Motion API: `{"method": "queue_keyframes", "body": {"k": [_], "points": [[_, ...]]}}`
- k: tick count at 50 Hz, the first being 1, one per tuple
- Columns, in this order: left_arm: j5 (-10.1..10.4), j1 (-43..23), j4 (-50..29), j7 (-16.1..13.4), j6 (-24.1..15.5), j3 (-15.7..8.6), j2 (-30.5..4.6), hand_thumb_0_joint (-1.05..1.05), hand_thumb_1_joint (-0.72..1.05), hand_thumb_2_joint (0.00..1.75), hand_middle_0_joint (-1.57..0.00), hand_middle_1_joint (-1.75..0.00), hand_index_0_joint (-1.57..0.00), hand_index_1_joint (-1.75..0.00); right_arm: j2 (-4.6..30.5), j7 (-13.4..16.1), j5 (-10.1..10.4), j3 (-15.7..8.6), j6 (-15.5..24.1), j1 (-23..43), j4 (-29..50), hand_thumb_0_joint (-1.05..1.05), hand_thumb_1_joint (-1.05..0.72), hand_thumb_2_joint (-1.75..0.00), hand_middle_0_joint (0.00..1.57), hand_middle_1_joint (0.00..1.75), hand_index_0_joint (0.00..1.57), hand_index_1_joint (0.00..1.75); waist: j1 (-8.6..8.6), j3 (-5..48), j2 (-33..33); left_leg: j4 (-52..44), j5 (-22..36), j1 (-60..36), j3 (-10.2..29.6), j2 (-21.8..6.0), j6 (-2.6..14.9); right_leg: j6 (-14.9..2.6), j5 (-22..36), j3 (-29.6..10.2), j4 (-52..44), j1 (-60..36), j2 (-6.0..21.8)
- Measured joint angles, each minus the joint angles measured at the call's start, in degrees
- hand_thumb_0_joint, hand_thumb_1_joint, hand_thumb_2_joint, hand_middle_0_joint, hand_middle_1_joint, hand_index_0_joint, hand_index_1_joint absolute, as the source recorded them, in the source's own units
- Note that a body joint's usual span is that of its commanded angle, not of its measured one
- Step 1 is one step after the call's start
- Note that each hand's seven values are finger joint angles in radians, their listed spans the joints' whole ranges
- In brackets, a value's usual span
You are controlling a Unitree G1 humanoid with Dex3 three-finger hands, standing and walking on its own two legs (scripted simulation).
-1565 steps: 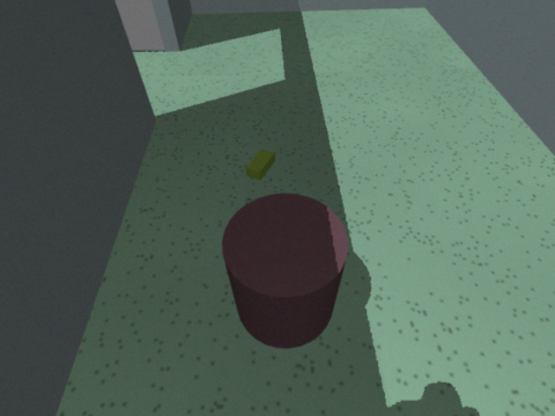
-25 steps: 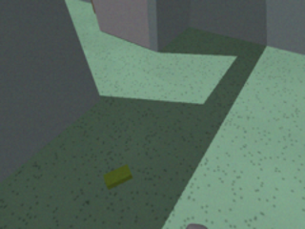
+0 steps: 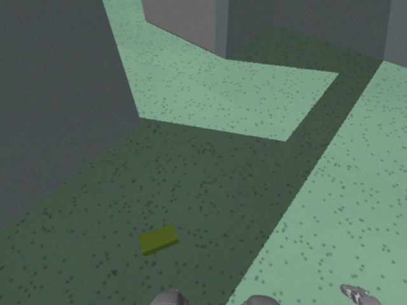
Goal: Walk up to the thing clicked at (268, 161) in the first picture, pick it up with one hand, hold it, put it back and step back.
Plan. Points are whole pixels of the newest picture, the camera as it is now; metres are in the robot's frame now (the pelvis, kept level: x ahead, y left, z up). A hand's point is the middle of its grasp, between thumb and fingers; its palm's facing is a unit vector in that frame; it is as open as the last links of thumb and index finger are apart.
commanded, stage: walk up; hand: left
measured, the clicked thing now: (159, 239) +0.46 +0.26 -0.72
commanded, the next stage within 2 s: stand in 1.38 s
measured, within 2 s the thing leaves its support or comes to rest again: neither
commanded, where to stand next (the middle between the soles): +0.08 +0.02 m, yaw -1 degrees
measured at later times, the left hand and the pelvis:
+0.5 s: hand out of the picture +0.13 +0.28 -0.13, palm faces -0.03 -0.92 -0.40, open 7.4 cm; pelvis +0.04 +0.01 +0.02, yaw -1 degrees
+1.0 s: hand out of the picture +0.14 +0.27 -0.13, palm faces -0.03 -0.93 -0.36, open 7.4 cm; pelvis +0.06 +0.02 +0.03, yaw -1 degrees
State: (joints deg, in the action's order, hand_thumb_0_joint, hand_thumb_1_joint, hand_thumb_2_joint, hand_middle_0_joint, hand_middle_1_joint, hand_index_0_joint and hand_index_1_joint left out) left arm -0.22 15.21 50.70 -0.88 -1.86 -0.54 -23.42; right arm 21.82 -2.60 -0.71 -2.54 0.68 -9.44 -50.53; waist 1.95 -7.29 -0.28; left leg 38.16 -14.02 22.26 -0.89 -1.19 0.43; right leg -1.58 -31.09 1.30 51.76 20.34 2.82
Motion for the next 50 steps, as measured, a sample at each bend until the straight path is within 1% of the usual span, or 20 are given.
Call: {"method": "queue_keyframes", "body": {"k": [2,3,5,6,7,9,10,11,12,13,14,15,16,19,25,34,41,50], "points": [[-0.03,-0.40,0.62,0.21,-0.24,0.06,0.09,0.01,0.90,0.90,-0.21,-0.30,-0.20,-0.30,-0.39,0.06,-0.11,0.37,-0.12,0.10,0.35,0.00,-0.90,-0.89,0.20,0.30,0.20,0.30,-0.58,0.47,-0.25,-0.47,-0.15,-0.56,-0.06,-0.49,0.28,-0.16,-0.56,0.14,-0.05,1.06,-0.52],[-0.03,-0.44,0.92,0.37,-0.55,0.04,0.15,0.01,0.90,0.90,-0.21,-0.30,-0.20,-0.30,-0.40,0.10,-0.19,0.54,-0.20,0.09,0.42,0.00,-0.90,-0.89,0.20,0.30,0.20,0.30,-0.96,0.80,-0.27,-0.71,-0.17,-0.76,-0.02,-0.66,0.09,-0.14,0.83,0.30,-2.42,0.90,-0.57],[-0.23,-0.38,1.58,0.47,-1.36,-0.16,0.38,0.00,0.90,0.90,-0.21,-0.30,-0.20,-0.30,0.01,0.11,-0.12,0.82,-0.61,0.06,0.29,0.00,-0.90,-0.89,0.20,0.30,0.20,0.30,-1.55,1.37,0.10,0.05,-0.84,-0.74,0.25,-1.04,-0.56,0.09,6.74,0.69,-10.00,-0.92,-0.89],[-0.48,-0.44,2.06,0.31,-1.72,-0.30,0.70,0.00,0.90,0.90,-0.21,-0.30,-0.20,-0.30,0.41,0.19,0.06,0.88,-0.96,0.09,0.02,0.00,-0.90,-0.89,0.20,0.30,0.20,0.30,-1.66,1.48,0.84,1.24,-1.65,-0.59,0.64,-1.58,-0.97,0.48,11.93,1.06,-12.42,-1.92,-1.42],[-0.90,-0.48,2.57,0.10,-1.97,-0.41,1.20,0.00,0.90,0.90,-0.21,-0.30,-0.20,-0.30,0.79,0.36,0.31,0.86,-1.38,0.08,-0.50,0.00,-0.90,-0.89,0.20,0.30,0.20,0.30,-1.73,1.69,1.98,2.46,-2.55,-0.41,1.29,-2.30,-0.82,0.82,13.10,1.65,-12.98,-2.57,-2.17],[-1.44,-0.20,3.25,0.07,-2.06,-0.24,1.47,0.00,0.90,0.90,-0.21,-0.30,-0.20,-0.30,0.75,0.80,0.44,0.80,-2.28,0.07,-1.95,0.00,-0.90,-0.89,0.20,0.30,0.20,0.30,-1.30,2.86,2.09,4.99,-8.45,0.01,1.96,-1.45,-0.14,0.89,12.01,1.40,-12.71,-2.68,-2.08],[-1.47,-0.28,3.60,0.11,-1.96,-0.15,1.56,0.00,0.90,0.90,-0.21,-0.30,-0.20,-0.30,0.81,0.90,0.50,0.81,-2.46,0.16,-2.60,0.00,-0.90,-0.89,0.20,0.30,0.20,0.30,-1.10,3.05,1.93,5.93,-10.35,-0.08,1.97,-0.90,0.07,0.86,11.67,1.10,-12.87,-2.92,-1.77],[-1.42,-0.47,3.93,0.08,-1.86,-0.05,1.70,0.00,0.90,0.90,-0.21,-0.30,-0.20,-0.30,0.98,0.94,0.63,0.82,-2.38,0.26,-3.18,0.00,-0.90,-0.89,0.20,0.30,0.20,0.30,-1.02,3.09,1.95,5.52,-10.74,-0.55,1.84,-0.66,0.33,0.99,11.58,0.92,-13.24,-3.25,-1.50],[-1.35,-0.70,4.23,0.08,-1.77,0.06,1.79,0.00,0.90,0.90,-0.21,-0.30,-0.20,-0.30,1.17,0.97,0.76,0.82,-2.08,0.38,-3.73,0.00,-0.90,-0.89,0.20,0.30,0.20,0.30,-1.06,3.07,2.05,3.42,-9.18,-1.50,1.58,-0.64,0.62,1.25,11.55,0.80,-13.53,-3.50,-1.26],[-1.22,-0.99,4.49,0.15,-1.64,0.18,1.81,0.00,0.90,0.90,-0.21,-0.30,-0.21,-0.30,1.38,1.01,0.78,0.78,-1.58,0.41,-4.21,0.00,-0.90,-0.89,0.20,0.30,0.20,0.30,-1.23,3.08,2.28,0.38,-4.88,-2.69,1.47,-0.80,0.77,1.58,11.40,0.85,-13.54,-3.61,-1.12],[-1.00,-1.56,4.81,0.23,-1.42,0.27,1.73,0.00,0.90,0.90,-0.21,-0.30,-0.21,-0.30,1.43,1.09,0.68,0.65,-1.08,0.48,-4.74,0.00,-0.90,-0.89,0.20,0.30,0.20,0.30,-1.44,2.89,2.25,-1.11,-1.25,-3.28,1.31,-0.73,-0.16,1.91,11.13,0.88,-13.31,-3.70,-0.78],[-0.70,-2.25,5.15,0.26,-1.14,0.29,1.61,0.00,0.90,0.90,-0.21,-0.30,-0.21,-0.30,1.29,1.17,0.54,0.64,-0.76,0.61,-5.34,0.00,-0.90,-0.89,0.20,0.30,0.20,0.30,-1.36,2.67,1.95,-1.47,-1.14,-3.68,1.04,-0.45,-0.87,2.19,11.03,0.65,-13.31,-3.91,-0.41],[-0.38,-2.84,5.44,0.27,-0.92,0.30,1.56,0.01,0.90,0.90,-0.21,-0.30,-0.21,-0.30,1.18,1.13,0.55,0.79,-0.59,0.73,-5.95,0.00,-0.90,-0.89,0.20,0.30,0.20,0.30,-1.22,2.66,1.87,-1.64,-1.67,-3.96,0.86,-0.44,-1.23,2.36,11.17,0.50,-13.81,-4.25,-0.37],[-0.06,-4.42,6.52,0.27,-0.84,0.33,1.29,0.01,0.90,0.90,-0.21,-0.30,-0.20,-0.30,0.57,0.94,0.77,1.44,-0.70,1.45,-7.77,0.00,-0.90,-0.89,0.20,0.30,0.20,0.30,-1.13,2.85,1.88,-2.58,-2.28,-5.02,0.87,-0.87,-1.58,2.48,12.09,0.57,-16.28,-5.91,-0.81],[0.22,-7.51,8.85,0.35,-0.55,0.70,1.00,0.00,0.90,0.90,-0.21,-0.30,-0.20,-0.30,-0.53,0.89,0.96,2.33,-0.75,3.57,-10.07,0.00,-0.90,-0.89,0.20,0.30,0.20,0.30,-1.53,3.15,1.11,-5.99,-0.99,-7.37,0.35,-0.54,-1.26,2.75,13.53,0.21,-19.60,-8.06,-0.53],[0.05,-10.47,12.00,0.69,0.03,1.16,1.81,0.00,0.90,0.90,-0.20,-0.30,-0.20,-0.30,-0.93,0.85,0.81,2.53,-0.88,5.58,-12.96,0.00,-0.90,-0.89,0.20,0.30,0.20,0.30,-1.79,4.01,0.83,-11.56,1.53,-10.52,0.01,-0.33,-1.03,3.19,16.50,0.10,-25.78,-11.39,-0.43],[-0.18,-10.98,14.10,0.96,0.32,1.10,2.40,0.00,0.90,0.90,-0.20,-0.30,-0.20,-0.30,-0.72,0.96,0.63,2.30,-0.79,5.84,-14.54,0.00,-0.90,-0.89,0.20,0.30,0.20,0.30,-1.85,4.17,0.63,-15.08,3.11,-12.17,-0.11,-0.11,-0.94,3.43,18.23,0.11,-29.53,-13.12,-0.28],[-0.26,-10.70,15.67,0.92,0.72,0.72,2.73,0.00,0.90,0.90,-0.20,-0.30,-0.20,-0.30,-0.78,1.22,0.57,1.99,-0.88,5.18,-15.58,0.00,-0.90,-0.89,0.20,0.30,0.20,0.30,-1.83,4.23,0.44,-17.04,3.69,-13.56,-0.15,0.18,-0.83,3.68,18.85,0.17,-31.60,-14.59,-0.02]]}}
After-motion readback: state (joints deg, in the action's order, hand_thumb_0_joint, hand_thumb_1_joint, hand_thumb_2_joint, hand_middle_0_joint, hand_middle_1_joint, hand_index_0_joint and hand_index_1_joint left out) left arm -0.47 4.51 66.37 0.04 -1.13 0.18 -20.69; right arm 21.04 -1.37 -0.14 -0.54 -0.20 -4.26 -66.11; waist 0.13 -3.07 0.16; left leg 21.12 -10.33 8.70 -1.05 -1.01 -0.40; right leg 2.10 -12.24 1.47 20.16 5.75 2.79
